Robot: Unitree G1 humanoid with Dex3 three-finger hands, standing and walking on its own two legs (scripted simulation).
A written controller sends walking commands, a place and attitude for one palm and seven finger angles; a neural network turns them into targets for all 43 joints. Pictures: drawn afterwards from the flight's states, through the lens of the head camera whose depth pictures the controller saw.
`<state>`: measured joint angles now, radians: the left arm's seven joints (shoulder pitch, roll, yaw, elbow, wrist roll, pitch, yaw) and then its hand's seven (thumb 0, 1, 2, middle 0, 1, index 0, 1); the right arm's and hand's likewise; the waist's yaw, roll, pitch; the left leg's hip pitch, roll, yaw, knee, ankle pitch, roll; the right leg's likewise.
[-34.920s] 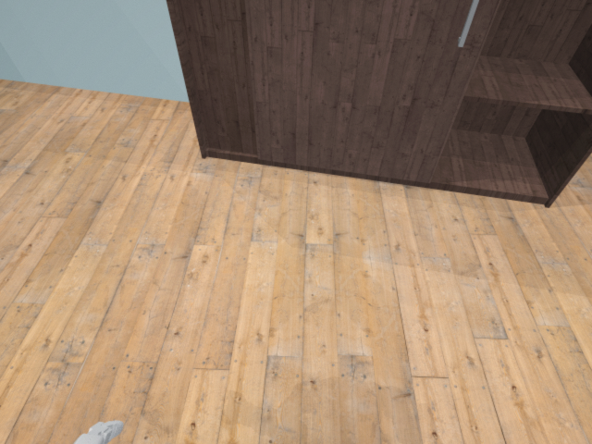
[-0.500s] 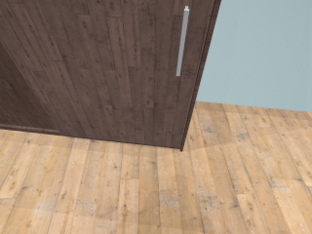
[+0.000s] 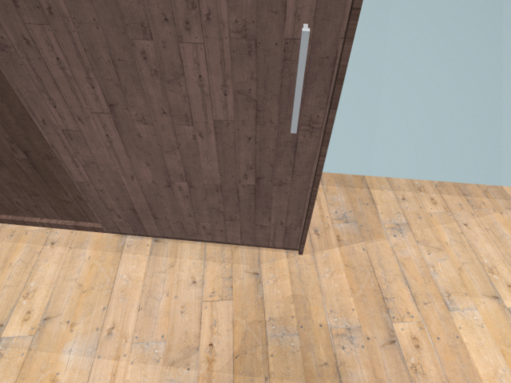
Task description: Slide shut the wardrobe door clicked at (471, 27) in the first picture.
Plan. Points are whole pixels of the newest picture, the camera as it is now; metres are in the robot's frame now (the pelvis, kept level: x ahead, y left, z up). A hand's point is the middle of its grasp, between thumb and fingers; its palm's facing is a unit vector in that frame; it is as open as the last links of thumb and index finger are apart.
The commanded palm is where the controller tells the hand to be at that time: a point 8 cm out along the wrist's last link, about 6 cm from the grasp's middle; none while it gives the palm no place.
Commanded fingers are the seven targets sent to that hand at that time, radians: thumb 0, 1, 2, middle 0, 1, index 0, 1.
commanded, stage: let the arm hang, fingers relaxed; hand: left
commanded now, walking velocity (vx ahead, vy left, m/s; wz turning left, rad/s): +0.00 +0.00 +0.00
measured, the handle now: (299, 83) +0.76 -0.06 +0.08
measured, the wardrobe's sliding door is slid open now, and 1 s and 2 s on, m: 0.00 0.00 0.00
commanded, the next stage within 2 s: look to check the result in 0.12 s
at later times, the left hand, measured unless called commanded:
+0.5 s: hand out of the picture +0.05 +0.20 -0.17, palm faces +0.00 -0.97 -0.25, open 7.4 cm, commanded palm none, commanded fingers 0.00 0.90 0.90 -0.20 -0.30 -0.20 -0.30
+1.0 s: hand out of the picture +0.10 +0.22 -0.15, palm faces -0.01 -0.95 -0.31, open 7.4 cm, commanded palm none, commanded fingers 0.00 0.90 0.90 -0.20 -0.30 -0.20 -0.30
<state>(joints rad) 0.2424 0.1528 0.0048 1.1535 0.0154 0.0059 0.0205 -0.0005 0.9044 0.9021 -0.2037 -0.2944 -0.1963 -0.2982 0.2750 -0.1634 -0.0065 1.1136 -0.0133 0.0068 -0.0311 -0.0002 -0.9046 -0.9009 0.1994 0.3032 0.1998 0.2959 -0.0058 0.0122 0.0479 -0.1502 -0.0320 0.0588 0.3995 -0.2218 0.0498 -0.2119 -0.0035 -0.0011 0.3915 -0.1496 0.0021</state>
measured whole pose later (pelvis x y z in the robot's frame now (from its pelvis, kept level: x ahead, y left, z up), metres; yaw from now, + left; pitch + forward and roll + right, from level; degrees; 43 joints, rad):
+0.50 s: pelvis +0.01 -0.01 +0.00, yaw +0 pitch -2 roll +0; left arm 0.17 0.22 0.02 1.15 0.01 -0.01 0.02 0.00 0.90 0.90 -0.20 -0.29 -0.20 -0.30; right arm 0.22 -0.22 -0.01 1.13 -0.01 0.00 -0.03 0.00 -0.90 -0.90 0.20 0.30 0.20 0.30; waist -0.01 0.02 0.07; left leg -0.12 -0.02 0.05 0.38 -0.23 0.04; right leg -0.18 0.01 -0.01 0.37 -0.16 -0.01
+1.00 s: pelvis +0.02 -0.01 +0.00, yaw +1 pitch -2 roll +0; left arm 0.08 0.30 0.01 1.14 0.01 -0.02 0.00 0.00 0.90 0.90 -0.21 -0.29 -0.20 -0.30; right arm 0.12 -0.32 -0.01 1.12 -0.01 0.00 -0.01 0.00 -0.90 -0.90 0.20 0.30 0.20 0.30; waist -0.01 0.01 0.07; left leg -0.08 -0.02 0.04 0.32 -0.21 0.03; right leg -0.14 0.01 -0.02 0.32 -0.15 -0.02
